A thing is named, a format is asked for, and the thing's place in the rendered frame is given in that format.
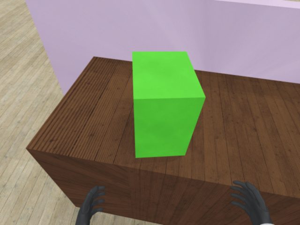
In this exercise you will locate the pedestal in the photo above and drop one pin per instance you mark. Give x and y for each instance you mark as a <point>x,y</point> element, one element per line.
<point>248,130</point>

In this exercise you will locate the robot left hand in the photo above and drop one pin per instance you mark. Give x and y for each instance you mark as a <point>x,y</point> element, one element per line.
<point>86,210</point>

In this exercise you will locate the robot right hand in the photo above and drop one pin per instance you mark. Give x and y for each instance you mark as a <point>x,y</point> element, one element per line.
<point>255,205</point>

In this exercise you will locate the carton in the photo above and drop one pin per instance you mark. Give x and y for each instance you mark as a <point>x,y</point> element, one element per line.
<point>168,99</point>

